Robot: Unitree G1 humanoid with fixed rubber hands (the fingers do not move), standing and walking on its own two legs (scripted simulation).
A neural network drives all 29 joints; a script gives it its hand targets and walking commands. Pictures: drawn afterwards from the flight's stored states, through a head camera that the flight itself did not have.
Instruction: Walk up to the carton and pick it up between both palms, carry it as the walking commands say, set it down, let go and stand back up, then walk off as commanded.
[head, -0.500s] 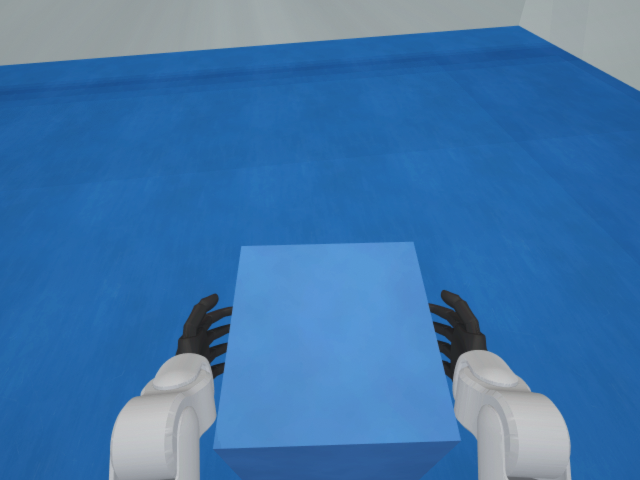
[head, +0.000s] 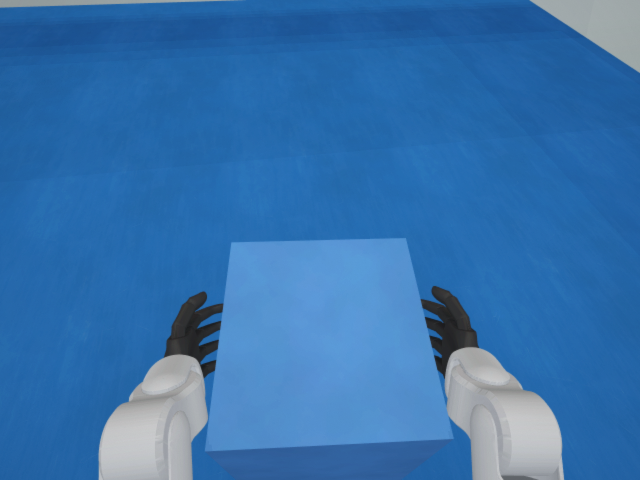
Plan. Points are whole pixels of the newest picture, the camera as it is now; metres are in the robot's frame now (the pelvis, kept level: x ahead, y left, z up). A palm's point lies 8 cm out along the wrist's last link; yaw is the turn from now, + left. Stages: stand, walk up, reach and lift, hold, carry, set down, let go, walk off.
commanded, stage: carry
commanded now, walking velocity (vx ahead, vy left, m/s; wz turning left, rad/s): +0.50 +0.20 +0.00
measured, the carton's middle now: (321, 370) +0.26 +0.00 +0.01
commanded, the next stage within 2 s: none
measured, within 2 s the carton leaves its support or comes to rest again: neither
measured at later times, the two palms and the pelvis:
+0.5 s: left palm (144, 163) +0.54 +0.25 +0.11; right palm (337, 155) +0.57 -0.04 +0.10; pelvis +0.32 +0.09 +0.01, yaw +4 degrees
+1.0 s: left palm (138, 63) +0.89 +0.35 +0.10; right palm (278, 68) +0.88 +0.07 +0.09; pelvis +0.65 +0.21 +0.00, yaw +0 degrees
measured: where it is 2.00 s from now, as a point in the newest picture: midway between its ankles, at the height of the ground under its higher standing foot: (216, 223)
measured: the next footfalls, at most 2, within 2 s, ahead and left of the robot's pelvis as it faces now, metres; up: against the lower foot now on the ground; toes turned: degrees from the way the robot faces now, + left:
right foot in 0.20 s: +0.27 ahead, -0.05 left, +0.00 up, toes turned -13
left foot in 0.62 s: +0.56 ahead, +0.28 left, +0.00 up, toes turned +11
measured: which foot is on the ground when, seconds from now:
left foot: down 0.00-0.24, up 0.26-0.60, down 0.62-1.00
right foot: up 0.00-0.18, down 0.20-0.64, up 0.66-1.00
